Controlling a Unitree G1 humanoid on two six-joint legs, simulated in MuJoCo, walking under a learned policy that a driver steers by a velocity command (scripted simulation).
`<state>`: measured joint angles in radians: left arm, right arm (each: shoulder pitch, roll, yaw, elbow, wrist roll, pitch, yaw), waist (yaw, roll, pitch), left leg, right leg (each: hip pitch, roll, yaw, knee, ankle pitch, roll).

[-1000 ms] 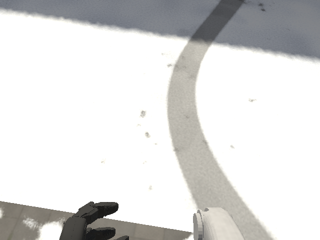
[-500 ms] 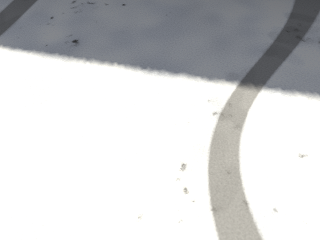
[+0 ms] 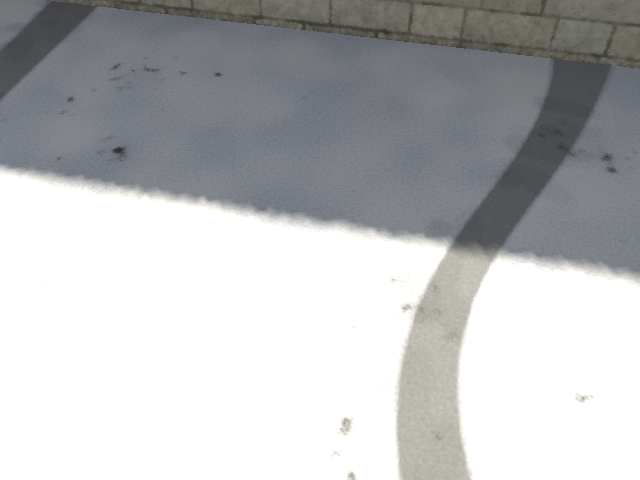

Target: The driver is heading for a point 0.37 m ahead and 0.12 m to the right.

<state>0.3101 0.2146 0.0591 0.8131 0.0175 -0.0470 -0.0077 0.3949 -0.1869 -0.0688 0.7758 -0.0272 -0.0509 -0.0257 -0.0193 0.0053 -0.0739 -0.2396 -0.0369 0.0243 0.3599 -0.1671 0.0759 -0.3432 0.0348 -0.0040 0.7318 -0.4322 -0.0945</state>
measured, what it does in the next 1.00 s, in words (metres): walks ahead, turning right: right foot, then left foot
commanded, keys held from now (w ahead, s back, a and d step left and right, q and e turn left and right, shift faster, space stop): w+e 0.34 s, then no key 0.66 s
